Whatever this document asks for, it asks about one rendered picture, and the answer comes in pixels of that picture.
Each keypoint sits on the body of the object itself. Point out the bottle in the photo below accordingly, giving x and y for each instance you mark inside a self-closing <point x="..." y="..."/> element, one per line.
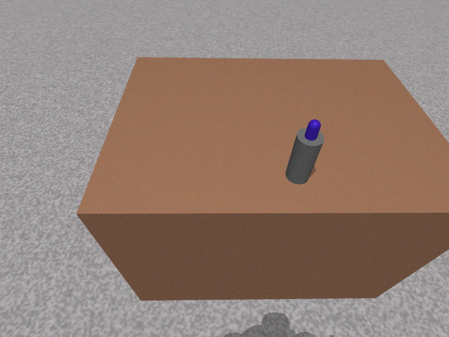
<point x="306" y="148"/>

